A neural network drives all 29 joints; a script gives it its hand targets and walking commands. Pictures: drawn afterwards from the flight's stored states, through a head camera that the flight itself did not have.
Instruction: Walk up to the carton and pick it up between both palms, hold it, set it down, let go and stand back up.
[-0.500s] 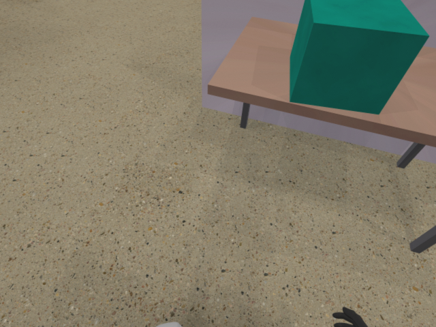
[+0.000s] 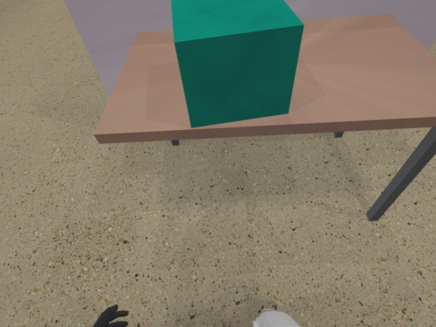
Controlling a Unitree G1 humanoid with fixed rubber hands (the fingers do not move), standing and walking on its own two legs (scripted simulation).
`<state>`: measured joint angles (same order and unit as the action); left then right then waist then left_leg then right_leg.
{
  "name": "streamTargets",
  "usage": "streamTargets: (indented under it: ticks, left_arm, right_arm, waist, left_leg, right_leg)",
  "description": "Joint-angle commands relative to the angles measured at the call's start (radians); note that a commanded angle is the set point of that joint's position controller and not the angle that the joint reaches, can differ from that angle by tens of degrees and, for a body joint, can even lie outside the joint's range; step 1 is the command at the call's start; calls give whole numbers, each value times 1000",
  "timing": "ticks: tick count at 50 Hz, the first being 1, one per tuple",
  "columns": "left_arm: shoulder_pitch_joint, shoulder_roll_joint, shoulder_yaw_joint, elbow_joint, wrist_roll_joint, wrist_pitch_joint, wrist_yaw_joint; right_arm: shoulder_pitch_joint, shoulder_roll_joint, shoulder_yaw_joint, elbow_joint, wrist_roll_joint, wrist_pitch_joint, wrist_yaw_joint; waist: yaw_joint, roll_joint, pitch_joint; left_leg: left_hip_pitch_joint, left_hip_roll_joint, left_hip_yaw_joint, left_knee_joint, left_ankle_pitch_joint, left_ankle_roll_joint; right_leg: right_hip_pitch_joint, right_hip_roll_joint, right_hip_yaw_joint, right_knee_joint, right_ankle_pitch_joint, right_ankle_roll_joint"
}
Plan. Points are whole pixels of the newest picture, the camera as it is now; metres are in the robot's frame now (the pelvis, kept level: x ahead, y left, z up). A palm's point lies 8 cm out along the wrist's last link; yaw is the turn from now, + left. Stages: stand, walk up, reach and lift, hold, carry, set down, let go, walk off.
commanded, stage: walk up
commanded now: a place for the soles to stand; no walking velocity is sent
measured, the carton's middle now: (229, 53) +0.81 -0.03 +0.08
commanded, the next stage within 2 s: none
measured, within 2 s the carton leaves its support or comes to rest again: neither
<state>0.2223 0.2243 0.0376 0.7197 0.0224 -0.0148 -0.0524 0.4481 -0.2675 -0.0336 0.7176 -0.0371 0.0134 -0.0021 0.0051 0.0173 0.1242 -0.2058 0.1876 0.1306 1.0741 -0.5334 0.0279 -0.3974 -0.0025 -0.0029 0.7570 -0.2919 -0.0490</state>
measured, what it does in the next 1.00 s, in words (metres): walks ahead: left foot, then right foot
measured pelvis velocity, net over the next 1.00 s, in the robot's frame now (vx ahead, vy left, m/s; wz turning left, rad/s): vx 0.18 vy -0.08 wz -0.02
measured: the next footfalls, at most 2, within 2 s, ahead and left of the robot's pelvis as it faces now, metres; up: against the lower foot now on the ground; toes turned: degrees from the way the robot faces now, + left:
left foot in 0.38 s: +0.27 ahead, +0.10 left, +0.00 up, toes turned +3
right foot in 0.78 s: +0.25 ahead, -0.20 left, +0.00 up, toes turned +1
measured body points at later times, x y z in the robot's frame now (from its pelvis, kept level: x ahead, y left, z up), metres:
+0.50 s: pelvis +0.15 -0.01 +0.01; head +0.17 +0.02 +0.45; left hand +0.21 +0.24 -0.14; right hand +0.21 -0.28 -0.09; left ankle +0.23 +0.10 -0.71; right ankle +0.10 -0.10 -0.64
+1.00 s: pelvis +0.18 -0.08 +0.01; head +0.22 -0.11 +0.45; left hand +0.35 +0.17 -0.08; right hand +0.25 -0.36 -0.13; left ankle +0.18 +0.07 -0.66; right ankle +0.25 -0.21 -0.71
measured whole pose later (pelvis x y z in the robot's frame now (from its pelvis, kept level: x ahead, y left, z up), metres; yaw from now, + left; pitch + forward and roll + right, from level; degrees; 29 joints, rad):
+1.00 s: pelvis +0.18 -0.08 +0.01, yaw -1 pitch -3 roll +2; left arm 0.15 0.24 0.01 0.66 0.03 0.03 0.01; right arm 0.35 -0.31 -0.04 0.67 -0.02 0.05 -0.01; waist -0.01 0.04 0.12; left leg -0.42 0.00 -0.03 1.06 -0.54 -0.03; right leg -0.38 -0.09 -0.06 0.69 -0.26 -0.01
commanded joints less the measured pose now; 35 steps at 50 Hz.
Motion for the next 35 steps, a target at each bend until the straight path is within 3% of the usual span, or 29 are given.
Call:
streamTargets:
  ticks: [1, 3, 8, 11, 13, 15, 16, 17, 18, 19, 20, 21, 22, 23, 24, 25, 26, 29, 30, 32, 34, 35]
  left_arm:
    - [117, 236, 78, -66, -4, -7, 52]
    - [113, 185, 65, -55, 4, -17, 43]
    - [143, 163, 55, -70, 19, -31, 37]
    - [191, 157, 46, -67, 25, -24, 30]
    - [200, 170, 44, -73, 31, -13, 24]
    - [197, 191, 49, -82, 21, -3, 22]
    - [183, 190, 47, -94, 18, 3, 20]
    - [173, 174, 39, -108, 13, 9, 17]
    - [165, 150, 24, -122, 14, 10, 14]
    - [206, 104, 12, -141, 15, 13, 11]
    - [268, 129, 18, -129, 27, 32, 24]
    - [254, 168, 28, -124, 35, 54, 32]
    - [185, 192, 38, -133, 51, 62, 31]
    - [128, 207, 44, -136, 53, 64, 28]
    - [103, 191, 45, -132, 45, 63, 19]
    - [117, 169, 41, -120, 29, 61, 10]
    - [129, 150, 38, -112, 26, 59, 3]
    - [145, 97, 23, -91, 4, 52, 1]
    - [141, 92, 17, -94, -4, 49, 4]
    - [86, 94, 12, -105, -10, 40, 11]
    - [43, 111, 16, -115, -10, 35, 25]
    - [52, 118, 21, -113, -12, 32, 31]
  right_arm:
    - [59, -95, -34, -134, 18, -35, 18]
    - [71, -97, -36, -117, 10, -42, 16]
    - [29, -91, -37, -108, 5, -35, 7]
    - [-74, -80, -29, -147, 17, -47, -7]
    - [-88, -61, -25, -148, 20, -57, -17]
    - [-28, -66, -31, -119, 12, -56, -34]
    - [30, -69, -35, -100, 10, -58, -46]
    - [109, -96, -45, -80, 4, -66, -58]
    - [197, -145, -62, -66, -5, -71, -67]
    - [266, -234, -89, -71, -17, -73, -72]
    - [210, -268, -94, -88, -14, -57, -78]
    - [166, -263, -95, -85, -14, -46, -82]
    - [134, -218, -83, -97, -6, -44, -80]
    - [96, -189, -67, -102, -7, -46, -77]
    - [58, -164, -59, -107, -5, -51, -75]
    - [5, -153, -47, -101, -3, -56, -70]
    - [-22, -153, -46, -95, -3, -62, -67]
    - [-75, -166, -42, -101, 8, -74, -49]
    - [-104, -169, -41, -107, 10, -72, -41]
    - [-91, -173, -37, -111, 22, -61, -25]
    - [-46, -201, -42, -113, 28, -42, -12]
    - [-45, -218, -49, -111, 25, -29, -6]
  waist:
    - [18, -167, -8]
    - [6, -152, -22]
    - [27, -129, -26]
    - [66, -138, 0]
    - [76, -151, -34]
    - [58, -159, -70]
    - [27, -126, -101]
    - [-11, -73, -134]
    - [-65, -6, -197]
    - [-99, 198, -259]
    - [-53, 203, -200]
    - [-43, 185, -155]
    - [-63, 158, -88]
    - [-69, 95, 8]
    - [-60, 71, 58]
    - [-31, 89, 88]
    - [-12, 96, 82]
    - [14, 149, -2]
    - [19, 194, -23]
    - [-10, 235, -58]
    - [-39, 233, -108]
    - [-29, 211, -137]
  left_leg:
    - [-294, -11, -130, 129, 161, 3]
    - [-255, -23, -146, 95, 202, -7]
    - [-340, -52, -115, -45, 250, -44]
    - [-347, -62, -86, -260, 240, -45]
    - [-264, -101, -41, -372, 278, -34]
    - [-141, -147, -36, -440, 320, -16]
    - [-36, -152, -30, -490, 373, -5]
    - [101, -154, -37, -540, 442, 5]
    - [262, -84, -122, -559, 451, 32]
    - [385, 181, -465, -650, 353, 122]
    - [328, 359, -718, -729, 271, 233]
    - [255, 396, -792, -780, 99, 321]
    - [160, 369, -757, -820, 11, 323]
    - [50, 298, -615, -832, -11, 288]
    - [-39, 238, -483, -845, 19, 249]
    - [-104, 170, -359, -836, 80, 206]
    - [-126, 128, -295, -820, 189, 179]
    - [-171, 47, -126, -746, 476, 162]
    - [-180, 24, -82, -716, 520, 155]
    - [-148, -5, -70, -660, 585, 150]
    - [-115, 9, -108, -591, 613, 150]
    - [-128, 14, -120, -544, 586, 139]
  right_leg:
    - [142, -217, 337, -449, 137, -56]
    - [106, -175, 301, -466, 102, -66]
    - [190, -169, 273, -499, 215, -104]
    - [234, -143, 234, -438, 377, -114]
    - [235, -114, 187, -361, 474, -108]
    - [212, -121, 195, -281, 495, -111]
    - [169, -117, 183, -202, 450, -102]
    - [95, -78, 153, -90, 395, -63]
    - [-5, -24, 119, 82, 304, -27]
    - [-160, 69, 46, 365, 3, 36]
    - [-233, 92, 55, 513, -326, 60]
    - [-273, 40, 73, 569, -327, 53]
    - [-283, 7, 90, 598, -283, 53]
    - [-282, -10, 104, 592, -241, 62]
    - [-260, -20, 103, 564, -208, 69]
    - [-224, -32, 97, 490, -161, 73]
    - [-187, -29, 77, 453, -115, 77]
    - [-38, -36, 22, 291, -44, 86]
    - [7, -49, -2, 208, -12, 87]
    - [51, -42, -37, 91, 46, 100]
    - [111, -15, -84, 5, 74, 99]
    - [163, -12, -88, -64, 123, 91]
